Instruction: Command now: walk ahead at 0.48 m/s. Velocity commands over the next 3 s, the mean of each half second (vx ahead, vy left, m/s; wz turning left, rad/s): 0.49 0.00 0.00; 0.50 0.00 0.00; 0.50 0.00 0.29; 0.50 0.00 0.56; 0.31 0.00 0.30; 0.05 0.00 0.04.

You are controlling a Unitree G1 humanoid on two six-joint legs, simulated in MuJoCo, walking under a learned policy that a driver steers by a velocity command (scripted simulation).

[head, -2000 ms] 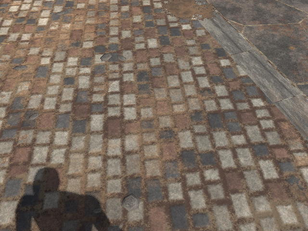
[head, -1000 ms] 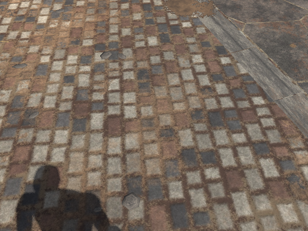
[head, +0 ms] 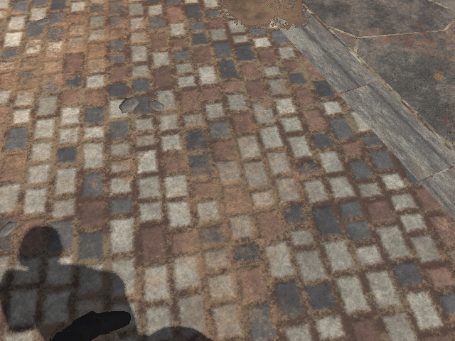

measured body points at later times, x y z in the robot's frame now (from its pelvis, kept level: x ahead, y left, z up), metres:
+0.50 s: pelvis +0.29 +0.01 +0.02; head +0.32 +0.02 +0.47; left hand +0.26 +0.28 -0.13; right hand +0.49 -0.22 -0.09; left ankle +0.47 +0.14 -0.69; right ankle +0.17 -0.11 -0.72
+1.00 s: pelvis +0.56 +0.05 +0.03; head +0.58 +0.05 +0.47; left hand +0.75 +0.28 -0.09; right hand +0.53 -0.21 -0.11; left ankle +0.47 +0.14 -0.72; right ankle +0.76 -0.12 -0.67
